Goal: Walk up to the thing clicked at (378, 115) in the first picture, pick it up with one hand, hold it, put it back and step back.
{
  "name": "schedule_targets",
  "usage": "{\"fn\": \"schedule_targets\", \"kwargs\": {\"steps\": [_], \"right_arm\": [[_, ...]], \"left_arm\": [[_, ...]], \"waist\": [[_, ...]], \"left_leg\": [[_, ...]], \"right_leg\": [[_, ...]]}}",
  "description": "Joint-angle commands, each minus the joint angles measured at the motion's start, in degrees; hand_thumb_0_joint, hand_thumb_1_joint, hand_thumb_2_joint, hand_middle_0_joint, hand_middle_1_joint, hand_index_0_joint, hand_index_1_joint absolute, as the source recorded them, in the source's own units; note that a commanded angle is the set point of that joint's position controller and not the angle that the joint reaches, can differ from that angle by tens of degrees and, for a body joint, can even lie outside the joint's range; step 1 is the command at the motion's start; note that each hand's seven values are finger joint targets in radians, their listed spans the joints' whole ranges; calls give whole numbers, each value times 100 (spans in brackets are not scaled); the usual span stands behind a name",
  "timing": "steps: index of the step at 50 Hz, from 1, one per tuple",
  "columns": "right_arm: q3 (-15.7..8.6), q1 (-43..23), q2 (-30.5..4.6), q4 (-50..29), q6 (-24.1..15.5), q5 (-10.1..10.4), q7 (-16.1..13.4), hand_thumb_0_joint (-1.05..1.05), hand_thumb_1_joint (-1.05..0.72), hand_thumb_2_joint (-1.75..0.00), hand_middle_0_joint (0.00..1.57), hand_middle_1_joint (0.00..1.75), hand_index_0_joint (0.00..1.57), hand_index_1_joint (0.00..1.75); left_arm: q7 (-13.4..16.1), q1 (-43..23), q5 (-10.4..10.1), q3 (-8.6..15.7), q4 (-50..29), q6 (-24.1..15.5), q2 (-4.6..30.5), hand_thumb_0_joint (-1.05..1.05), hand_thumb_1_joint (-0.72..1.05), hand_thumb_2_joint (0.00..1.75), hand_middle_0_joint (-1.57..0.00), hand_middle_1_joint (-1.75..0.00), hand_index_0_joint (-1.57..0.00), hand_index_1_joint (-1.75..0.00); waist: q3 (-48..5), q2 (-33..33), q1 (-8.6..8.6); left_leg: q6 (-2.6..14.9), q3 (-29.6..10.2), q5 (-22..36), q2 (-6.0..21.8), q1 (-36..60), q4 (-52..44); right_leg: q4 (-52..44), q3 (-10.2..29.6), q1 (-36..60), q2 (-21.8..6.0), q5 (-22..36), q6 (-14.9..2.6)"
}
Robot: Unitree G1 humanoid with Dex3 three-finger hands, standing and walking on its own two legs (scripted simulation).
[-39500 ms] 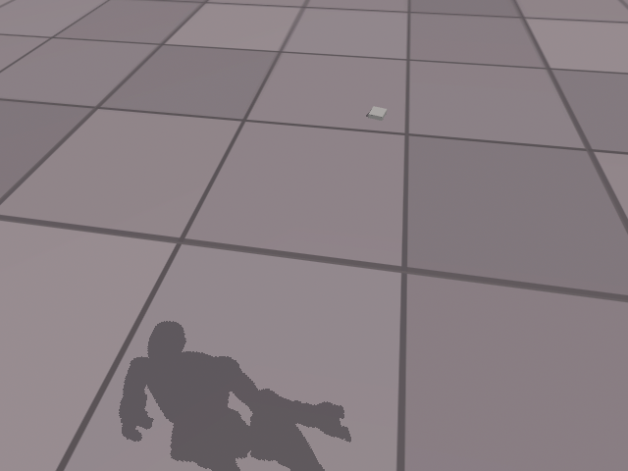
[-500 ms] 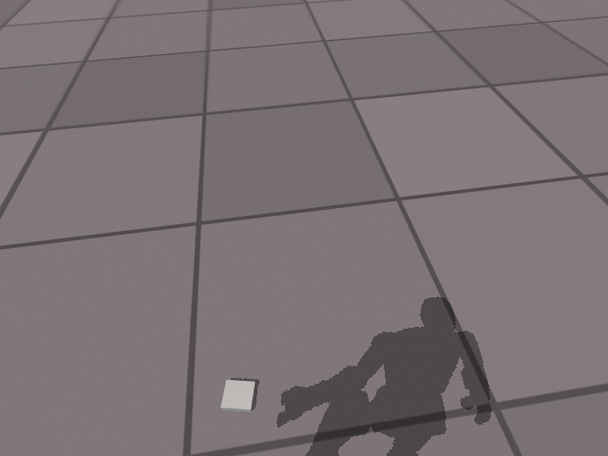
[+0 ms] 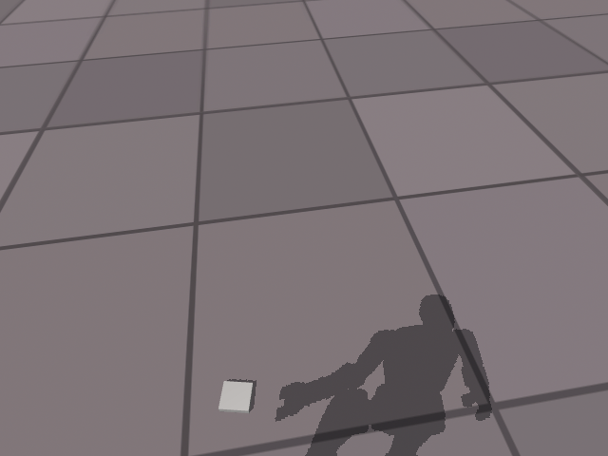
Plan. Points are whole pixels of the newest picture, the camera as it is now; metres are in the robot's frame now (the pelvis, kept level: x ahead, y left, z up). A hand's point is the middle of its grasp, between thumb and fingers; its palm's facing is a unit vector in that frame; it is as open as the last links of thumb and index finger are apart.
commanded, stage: stand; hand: left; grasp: from above
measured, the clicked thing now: (236, 396) +0.45 +0.25 -0.77
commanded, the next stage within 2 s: step back in 0.46 s
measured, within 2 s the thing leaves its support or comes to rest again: neither
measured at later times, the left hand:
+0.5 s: hand out of the picture +0.07 +0.25 -0.16, palm faces +0.02 -0.94 -0.35, open 7.3 cm
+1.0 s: hand out of the picture +0.05 +0.31 -0.18, palm faces -0.05 -0.93 -0.37, open 7.3 cm
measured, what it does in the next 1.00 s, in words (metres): walks backwards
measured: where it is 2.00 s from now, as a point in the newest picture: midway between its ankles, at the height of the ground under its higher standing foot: outside the picture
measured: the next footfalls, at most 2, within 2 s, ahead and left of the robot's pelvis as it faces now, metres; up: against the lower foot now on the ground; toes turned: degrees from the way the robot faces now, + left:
right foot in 1.18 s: -0.12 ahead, -0.08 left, +0.00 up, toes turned -1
left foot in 1.54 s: -0.20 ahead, +0.16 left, +0.00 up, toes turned -2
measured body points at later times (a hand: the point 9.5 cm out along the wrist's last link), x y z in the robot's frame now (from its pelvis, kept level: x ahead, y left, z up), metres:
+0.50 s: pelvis +0.00 +0.00 +0.00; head +0.01 -0.01 +0.45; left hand +0.07 +0.30 -0.13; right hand +0.07 -0.30 -0.14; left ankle -0.01 +0.13 -0.75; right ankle -0.01 -0.12 -0.75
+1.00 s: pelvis -0.09 +0.05 -0.02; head -0.01 +0.07 +0.42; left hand +0.05 +0.36 -0.15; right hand -0.02 -0.26 -0.13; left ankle -0.06 +0.14 -0.75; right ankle -0.12 -0.10 -0.67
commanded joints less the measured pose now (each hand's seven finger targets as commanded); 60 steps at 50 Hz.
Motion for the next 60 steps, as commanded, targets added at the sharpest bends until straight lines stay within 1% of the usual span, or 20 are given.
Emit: {"fn": "schedule_targets", "kwargs": {"steps": [1, 22, 23, 25, 28, 31, 32, 35, 36, 37, 38, 39, 40, 42, 44, 51, 55, 58, 59, 60], "right_arm": [[-192, -190, -1119, -344, -108, 19, -62, 0, -90, -90, 20, 30, 20, 30], [-168, -178, -1184, -322, -147, 32, -41, 0, -90, -90, 20, 30, 20, 30], [-308, -388, -1528, -531, -23, 64, 4, 0, -90, -90, 20, 30, 20, 30], [-311, -193, -1388, -695, 31, 148, 16, 0, -90, -90, 20, 30, 20, 30], [-390, -103, -1318, -929, 144, 153, 41, 0, -90, -90, 20, 30, 20, 30], [-466, 206, -1273, -1141, 306, 81, 84, 0, -90, -90, 20, 30, 20, 30], [-485, 484, -1289, -1203, 347, 93, 103, 0, -90, -90, 20, 30, 20, 30], [-535, 617, -1291, -1285, 288, 113, 123, 0, -90, -90, 20, 30, 20, 30], [-539, 759, -1239, -1247, 236, 71, 108, 0, -90, -90, 20, 30, 20, 30], [-585, 640, -1385, -1270, 181, -19, 91, 0, -90, -90, 20, 30, 20, 30], [-699, 513, -1814, -1408, 134, -151, 64, 0, -90, -90, 20, 30, 20, 30], [-730, 438, -2101, -1499, 90, -137, 62, 0, -90, -90, 20, 30, 20, 30], [-765, 457, -2276, -1574, 81, -63, 44, 0, -90, -90, 20, 30, 20, 30], [-678, 49, -1878, -1678, 89, -66, -46, 0, -90, -90, 20, 30, 20, 30], [-623, -66, -1670, -1806, 78, -98, -120, 0, -90, -90, 20, 30, 20, 30], [-660, 571, -1661, -1916, 68, -27, -168, 0, -90, -90, 20, 30, 20, 30], [-644, 325, -1740, -2094, 97, -27, -137, 0, -90, -90, 20, 30, 20, 30], [-604, -50, -1763, -2150, 165, 44, -102, 0, -90, -90, 20, 30, 20, 30], [-550, 27, -1594, -2137, 184, 77, -90, 0, -90, -90, 20, 30, 20, 30], [-477, -29, -1307, -2188, 190, 132, -67, 0, -90, -90, 20, 30, 20, 30]], "left_arm": [[65, -256, 5, 189, -384, -132, 1211, 0, 90, 90, -20, -30, -20, -30], [22, -163, -13, 153, -397, -134, 1232, 0, 90, 90, -20, -30, -20, -30], [48, -167, -110, 418, -534, -80, 1695, 0, 90, 90, -20, -30, -20, -30], [80, -37, -131, 455, -733, -63, 1638, 0, 90, 90, -20, -30, -20, -30], [77, -177, -105, 513, -1057, 8, 1693, 0, 90, 90, -20, -30, -20, -30], [104, -567, 45, 561, -1487, 56, 1855, 0, 90, 90, -20, -30, -20, -30], [119, -800, 90, 585, -1615, 59, 1942, 0, 90, 90, -20, -30, -20, -30], [129, -895, 110, 522, -1786, 98, 1765, 0, 90, 90, -20, -30, -20, -30], [116, -875, 72, 495, -1817, 140, 1720, 0, 90, 90, -20, -30, -20, -30], [85, -675, 14, 472, -1847, 201, 1602, 0, 90, 90, -20, -30, -20, -30], [97, -514, -69, 428, -1930, 249, 1284, 0, 90, 90, -20, -30, -20, -30], [150, -398, -55, 426, -1913, 313, 1236, 0, 90, 90, -20, -30, -20, -30], [211, -354, -29, 427, -1902, 323, 1312, 0, 90, 90, -20, -30, -20, -30], [250, -408, -51, 443, -1834, 325, 1425, 0, 90, 90, -20, -30, -20, -30], [214, 17, -82, 460, -1755, 311, 1462, 0, 90, 90, -20, -30, -20, -30], [115, -41, -6, 509, -2051, 229, 1380, 0, 90, 90, -20, -30, -20, -30], [53, 329, 26, 553, -1996, 193, 1353, 0, 90, 90, -20, -30, -20, -30], [13, 985, 79, 591, -1738, 142, 1276, 0, 90, 90, -20, -30, -20, -30], [17, 1024, 154, 641, -1759, 104, 1493, 0, 90, 90, -20, -30, -20, -30], [6, 752, 139, 767, -1925, 83, 1983, 0, 90, 90, -20, -30, -20, -30]], "waist": [[-440, -138, -13], [-346, -59, 9], [293, -161, -19], [-265, -210, -60], [-689, -479, -97], [-587, -1216, -159], [-507, -1284, -316], [-440, -1092, -293], [-512, -967, -341], [-473, -246, -239], [-462, 871, -133], [-517, 935, -113], [-756, 1028, -282], [-602, 587, -114], [-591, 785, 90], [-588, 691, -308], [-852, 746, -192], [-805, 619, 169], [-706, 142, 125], [-381, -1139, 68]], "left_leg": [[165, -437, 1248, 666, -69, -217], [141, -455, 1087, 671, -63, -326], [322, -506, 1981, 576, -574, 326], [392, -353, 2387, 522, -528, 820], [350, -134, 1551, 120, -584, 1766], [356, -174, -1753, -301, -951, 3429], [411, -424, -2001, -114, -925, 3606], [364, -152, -1228, -56, -1064, 2438], [325, 12, -439, -39, -1014, 1398], [355, -300, 1203, 202, -818, 732], [678, -1728, 2735, 1174, -531, 480], [1185, -2199, 3657, 1696, -471, 462], [1490, -2556, 3753, 1980, -434, 466], [1306, -1773, 3210, 1547, -474, 672], [1283, -1331, 3034, 1344, -161, 890], [1575, -1363, 3173, 1519, 648, 1046], [1475, -1333, 2316, 1540, 267, 1073], [978, -973, 1346, 1258, -941, 1338], [645, -792, 528, 925, -1652, 1602], [201, -258, -1055, -122, -2559, 2586]], "right_leg": [[-233, 455, 171, -638, 993, -149], [-245, 482, 32, -616, 807, -161], [223, 524, -341, -582, 1755, -218], [543, 518, -45, -660, 2357, -406], [509, 931, -252, -1103, 2403, -877], [355, 1591, -930, -2023, 2355, -1578], [443, 1573, -1229, -2151, 2270, -1586], [1110, 1007, -992, -1553, 2061, -1122], [1503, 835, -728, -1315, 1825, -889], [2127, 527, -916, -797, 1284, -648], [3174, 240, -1643, 161, -137, -314], [3972, 761, -2031, 694, -2580, -270], [4549, 1251, -2091, 813, -2947, -261], [5153, 1526, -2319, 738, -2383, -294], [5257, 1325, -2521, 664, -1898, -208], [3859, 931, -2448, 484, -1964, 35], [2671, 555, -1726, 243, -1700, -94], [1006, 282, -402, 223, -341, -344], [704, 956, -96, -167, -161, -506], [243, 2583, -226, -1226, 44, -1083]]}}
